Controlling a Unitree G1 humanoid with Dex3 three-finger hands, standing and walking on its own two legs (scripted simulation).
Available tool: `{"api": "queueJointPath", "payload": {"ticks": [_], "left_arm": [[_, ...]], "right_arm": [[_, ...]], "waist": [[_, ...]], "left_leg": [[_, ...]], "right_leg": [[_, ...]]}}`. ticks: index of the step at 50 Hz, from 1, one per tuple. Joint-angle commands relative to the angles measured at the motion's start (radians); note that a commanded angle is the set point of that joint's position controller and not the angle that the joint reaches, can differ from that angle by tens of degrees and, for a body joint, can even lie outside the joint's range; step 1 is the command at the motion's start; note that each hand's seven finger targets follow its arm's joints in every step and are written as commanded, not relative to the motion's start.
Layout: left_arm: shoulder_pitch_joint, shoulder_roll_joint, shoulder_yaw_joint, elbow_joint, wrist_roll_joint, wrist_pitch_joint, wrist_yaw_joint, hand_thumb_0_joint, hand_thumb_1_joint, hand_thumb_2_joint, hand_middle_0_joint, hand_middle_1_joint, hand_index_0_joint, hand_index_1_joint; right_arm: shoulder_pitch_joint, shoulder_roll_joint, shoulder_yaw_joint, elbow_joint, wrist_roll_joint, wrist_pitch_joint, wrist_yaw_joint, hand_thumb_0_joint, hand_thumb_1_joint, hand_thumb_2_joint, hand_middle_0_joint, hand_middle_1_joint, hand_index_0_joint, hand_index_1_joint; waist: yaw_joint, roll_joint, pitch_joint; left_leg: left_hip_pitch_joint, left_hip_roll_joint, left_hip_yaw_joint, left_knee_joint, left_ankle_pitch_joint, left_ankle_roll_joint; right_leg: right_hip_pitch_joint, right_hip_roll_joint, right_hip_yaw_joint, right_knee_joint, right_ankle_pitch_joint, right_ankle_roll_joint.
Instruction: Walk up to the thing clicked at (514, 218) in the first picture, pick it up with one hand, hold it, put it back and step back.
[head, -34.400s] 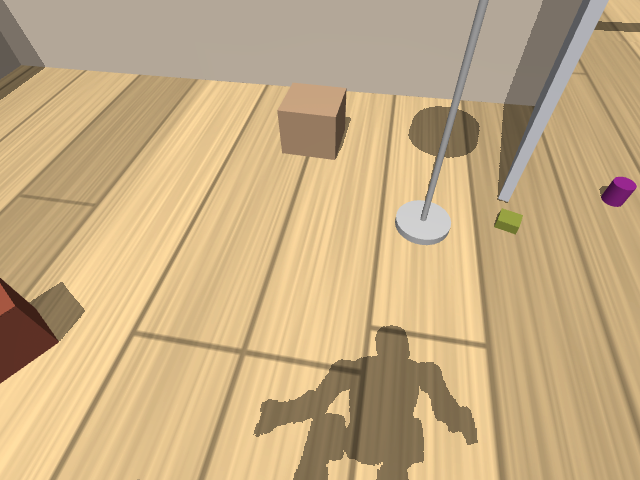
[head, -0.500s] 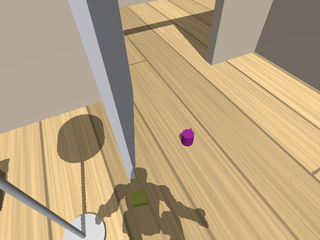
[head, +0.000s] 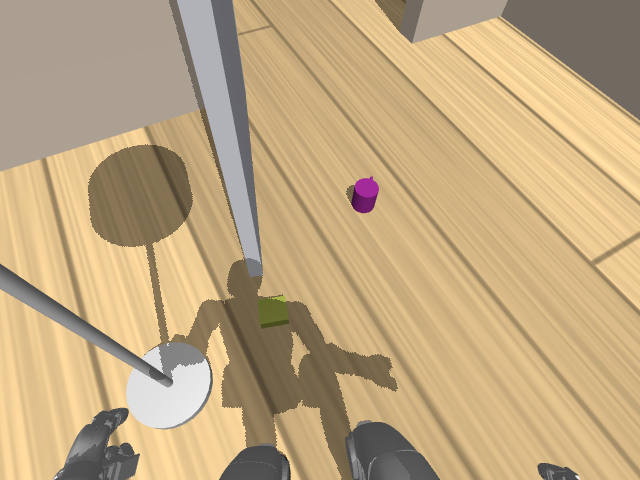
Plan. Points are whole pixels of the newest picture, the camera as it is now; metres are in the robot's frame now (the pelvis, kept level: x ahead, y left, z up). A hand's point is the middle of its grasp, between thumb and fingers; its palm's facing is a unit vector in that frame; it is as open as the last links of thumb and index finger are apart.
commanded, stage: step back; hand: left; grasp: from above
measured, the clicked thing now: (273, 312) +0.56 +0.14 -0.74
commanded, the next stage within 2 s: none
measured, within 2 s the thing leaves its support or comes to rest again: neither
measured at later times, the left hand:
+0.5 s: hand out of the picture +0.01 +0.26 -0.14, palm faces +0.00 -0.91 -0.41, open 7.4 cm
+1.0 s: hand out of the picture -0.21 +0.24 -0.15, palm faces -0.06 -0.91 -0.41, open 7.4 cm
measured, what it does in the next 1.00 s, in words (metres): walks backwards: right foot, then left foot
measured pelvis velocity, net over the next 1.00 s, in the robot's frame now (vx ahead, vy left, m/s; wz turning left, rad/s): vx -0.28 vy -0.03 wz -0.08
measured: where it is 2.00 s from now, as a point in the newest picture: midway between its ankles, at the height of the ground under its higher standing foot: outside the picture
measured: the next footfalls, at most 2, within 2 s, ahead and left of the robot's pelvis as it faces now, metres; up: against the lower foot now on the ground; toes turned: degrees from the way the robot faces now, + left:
right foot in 0.18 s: -0.03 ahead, -0.12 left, +0.00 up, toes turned -1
left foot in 0.52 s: -0.09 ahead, +0.12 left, +0.00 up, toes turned -2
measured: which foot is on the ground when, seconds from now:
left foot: down 0.00-0.20, up 0.22-0.50, down 0.52-0.94, up 0.96-1.00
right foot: up 0.00-0.16, down 0.18-0.54, up 0.56-0.88, down 0.90-1.00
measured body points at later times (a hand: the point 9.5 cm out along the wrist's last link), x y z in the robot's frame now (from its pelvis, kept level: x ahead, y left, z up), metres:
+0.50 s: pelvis -0.12 +0.00 -0.01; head -0.05 -0.01 +0.44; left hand +0.01 +0.31 -0.11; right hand -0.02 -0.32 -0.13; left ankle -0.13 +0.12 -0.72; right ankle -0.07 -0.12 -0.73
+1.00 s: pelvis -0.28 -0.03 -0.01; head -0.24 -0.05 +0.43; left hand -0.20 +0.29 -0.12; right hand -0.18 -0.36 -0.13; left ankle -0.18 +0.11 -0.69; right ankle -0.29 -0.15 -0.73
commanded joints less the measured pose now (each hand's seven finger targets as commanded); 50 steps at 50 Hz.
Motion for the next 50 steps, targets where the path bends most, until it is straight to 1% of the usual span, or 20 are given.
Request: {"api": "queueJointPath", "payload": {"ticks": [1,5,8,9,10,11,14,20,23,25,27,28,31,38,44,45,46,47,48,50], "left_arm": [[0.023,0.168,0.053,-0.094,0.014,-0.026,0.003,0.0,0.9,0.9,-0.2,-0.3,-0.2,-0.3],[0.095,0.146,0.057,-0.086,0.015,-0.037,-0.01,0.0,0.9,0.9,-0.2,-0.3,-0.2,-0.3],[0.2,0.143,0.063,-0.044,0.03,-0.053,-0.011,0.0,0.9,0.9,-0.2,-0.3,-0.2,-0.3],[0.199,0.194,0.074,-0.058,0.041,-0.061,-0.009,0.0,0.9,0.9,-0.2,-0.3,-0.2,-0.3],[0.166,0.289,0.095,-0.075,0.026,-0.056,-0.014,0.0,0.9,0.9,-0.2,-0.3,-0.2,-0.3],[0.112,0.335,0.102,-0.115,0.039,-0.06,-0.012,0.0,0.9,0.9,-0.2,-0.3,-0.2,-0.3],[0.024,0.214,0.075,-0.151,0.024,-0.059,-0.002,0.0,0.9,0.9,-0.2,-0.3,-0.2,-0.3],[0.132,0.193,0.073,-0.177,0.037,-0.05,0.012,0.0,0.9,0.9,-0.2,-0.3,-0.2,-0.3],[0.102,0.211,0.069,-0.196,0.028,-0.037,0.006,0.0,0.9,0.9,-0.2,-0.3,-0.2,-0.3],[0.081,0.207,0.061,-0.207,0.015,-0.025,-0.005,0.0,0.9,0.9,-0.2,-0.3,-0.2,-0.3],[0.096,0.14,0.046,-0.225,0.007,-0.023,-0.008,0.0,0.9,0.9,-0.2,-0.3,-0.2,-0.3],[0.025,0.18,0.068,-0.216,0.018,-0.023,0.007,0.0,0.9,0.9,-0.2,-0.3,-0.2,-0.3],[0.125,0.167,0.068,-0.162,0.004,-0.017,0.005,0.0,0.9,0.9,-0.2,-0.3,-0.2,-0.3],[0.14,0.164,0.075,-0.161,0.021,-0.022,-0.017,0.0,0.9,0.9,-0.2,-0.3,-0.2,-0.3],[0.334,0.149,0.079,-0.055,0.022,-0.035,-0.029,0.0,0.9,0.9,-0.2,-0.3,-0.2,-0.3],[0.335,0.178,0.085,-0.055,0.036,-0.04,-0.027,0.0,0.9,0.9,-0.2,-0.3,-0.2,-0.3],[0.309,0.273,0.111,-0.08,0.054,-0.046,-0.029,0.0,0.9,0.9,-0.2,-0.3,-0.2,-0.3],[0.212,0.392,0.129,-0.135,0.051,-0.038,-0.025,0.0,0.9,0.9,-0.2,-0.3,-0.2,-0.3],[0.14,0.362,0.119,-0.162,0.045,-0.047,-0.016,0.0,0.9,0.9,-0.2,-0.3,-0.2,-0.3],[0.006,0.247,0.085,-0.173,0.045,-0.052,-0.008,0.0,0.9,0.9,-0.2,-0.3,-0.2,-0.3]], "right_arm": [[0.051,-0.267,-0.08,-0.092,0.007,-0.029,-0.027,0.0,-0.9,-0.9,0.2,0.3,0.2,0.3],[0.011,-0.285,-0.077,-0.116,0.01,-0.023,-0.022,0.0,-0.9,-0.9,0.2,0.3,0.2,0.3],[-0.038,-0.277,-0.067,-0.125,0.027,-0.009,-0.013,0.0,-0.9,-0.9,0.2,0.3,0.2,0.3],[-0.041,-0.244,-0.055,-0.132,0.037,-0.01,-0.009,0.0,-0.9,-0.9,0.2,0.3,0.2,0.3],[-0.089,-0.205,-0.049,-0.146,0.043,-0.007,-0.008,0.0,-0.9,-0.9,0.2,0.3,0.2,0.3],[-0.098,-0.223,-0.061,-0.135,0.035,0.004,-0.02,0.0,-0.9,-0.9,0.2,0.3,0.2,0.3],[-0.002,-0.224,-0.052,-0.084,0.049,-0.003,-0.02,0.0,-0.9,-0.9,0.2,0.3,0.2,0.3],[-0.011,-0.21,-0.04,-0.113,0.03,-0.018,-0.022,0.0,-0.9,-0.9,0.2,0.3,0.2,0.3],[0.044,-0.199,-0.05,-0.097,0.019,-0.023,-0.012,0.0,-0.9,-0.9,0.2,0.3,0.2,0.3],[0.105,-0.205,-0.062,-0.072,0.008,-0.034,-0.008,0.0,-0.9,-0.9,0.2,0.3,0.2,0.3],[0.03,-0.367,-0.097,-0.107,-0.008,-0.038,0.0,0.0,-0.9,-0.9,0.2,0.3,0.2,0.3],[0.041,-0.407,-0.104,-0.112,-0.005,-0.038,0.004,0.0,-0.9,-0.9,0.2,0.3,0.2,0.3],[-0.086,-0.289,-0.07,-0.125,-0.005,-0.04,-0.011,0.0,-0.9,-0.9,0.2,0.3,0.2,0.3],[-0.001,-0.284,-0.078,-0.147,0.001,-0.039,-0.019,0.0,-0.9,-0.9,0.2,0.3,0.2,0.3],[-0.069,-0.321,-0.081,-0.173,0.007,-0.004,-0.009,0.0,-0.9,-0.9,0.2,0.3,0.2,0.3],[-0.058,-0.282,-0.069,-0.173,0.014,0.002,-0.008,0.0,-0.9,-0.9,0.2,0.3,0.2,0.3],[-0.042,-0.207,-0.051,-0.19,0.023,0.002,-0.007,0.0,-0.9,-0.9,0.2,0.3,0.2,0.3],[-0.105,-0.225,-0.065,-0.201,0.023,0.004,-0.025,0.0,-0.9,-0.9,0.2,0.3,0.2,0.3],[-0.112,-0.267,-0.08,-0.191,0.026,0.006,-0.026,0.0,-0.9,-0.9,0.2,0.3,0.2,0.3],[0.007,-0.24,-0.066,-0.127,0.034,-0.002,-0.02,0.0,-0.9,-0.9,0.2,0.3,0.2,0.3]], "waist": [[-0.027,0.156,-0.257],[-0.008,0.198,-0.296],[0.043,0.152,-0.32],[0.042,0.048,-0.317],[0.063,-0.175,-0.249],[0.08,-0.236,-0.197],[0.01,-0.077,-0.175],[0.082,-0.125,-0.256],[0.047,-0.157,-0.262],[0.01,-0.099,-0.286],[0.02,0.25,-0.266],[-0.043,0.267,-0.241],[0.057,0.139,-0.196],[-0.008,0.199,-0.23],[0.066,0.249,-0.301],[0.064,0.165,-0.271],[0.06,-0.108,-0.217],[0.118,-0.274,-0.165],[0.078,-0.186,-0.082],[-0.019,-0.055,-0.09]], "left_leg": [[0.318,0.296,-0.277,-0.087,0.699,0.239],[0.268,0.267,-0.236,-0.058,0.572,0.193],[0.105,0.207,-0.173,0.024,0.422,0.112],[-0.05,0.15,-0.139,0.078,0.268,0.051],[-0.163,-0.049,-0.034,0.265,-0.076,-0.02],[-0.144,-0.082,-0.105,0.526,-0.349,-0.039],[-0.186,-0.116,-0.189,0.613,-0.232,-0.037],[-0.212,-0.046,-0.107,0.296,-0.248,-0.064],[-0.059,-0.019,-0.038,0.018,-0.141,-0.037],[0.088,-0.014,-0.015,-0.191,0.126,-0.026],[0.157,0.321,-0.457,-0.262,0.286,0.145],[0.012,0.423,-0.55,-0.278,0.388,0.261],[0.047,0.282,-0.297,-0.218,0.415,0.182],[0.183,0.292,-0.25,-0.161,0.409,0.229],[-0.014,0.216,-0.173,-0.084,0.176,0.117],[-0.124,0.159,-0.148,-0.013,0.035,0.064],[-0.357,-0.02,-0.092,0.198,-0.187,-0.016],[-0.263,-0.088,-0.129,0.462,-0.322,-0.05],[-0.202,-0.042,-0.225,0.598,-0.282,-0.054],[-0.207,-0.112,-0.2,0.626,-0.158,-0.036]], "right_leg": [[-0.069,-0.044,-0.001,-0.114,-0.027,0.031],[0.069,-0.084,-0.078,-0.395,0.05,0.003],[0.306,-0.086,-0.122,-0.727,0.35,-0.034],[0.382,-0.19,0.051,-0.715,0.46,-0.076],[0.288,-0.385,0.304,-0.78,0.548,-0.232],[0.135,-0.531,0.456,-0.825,0.605,-0.351],[0.196,-0.343,0.151,-0.725,0.746,-0.233],[0.467,-0.355,0.121,-0.63,0.88,-0.234],[0.375,-0.326,0.095,-0.59,0.788,-0.196],[0.278,-0.281,0.058,-0.514,0.647,-0.131],[-0.022,-0.025,-0.062,-0.297,0.073,-0.034],[0.024,0.002,0.021,-0.071,-0.152,-0.02],[-0.058,0.005,0.087,0.126,-0.003,-0.027],[-0.029,-0.054,-0.001,-0.086,-0.001,0.04],[0.318,-0.079,-0.163,-0.676,0.232,-0.017],[0.353,-0.108,-0.081,-0.726,0.233,-0.036],[0.353,-0.317,0.262,-0.792,0.127,-0.108],[0.02,-0.549,0.495,-0.925,0.073,-0.294],[-0.12,-0.564,0.488,-0.95,0.084,-0.312],[-0.018,-0.346,0.132,-0.782,0.368,-0.184]]}}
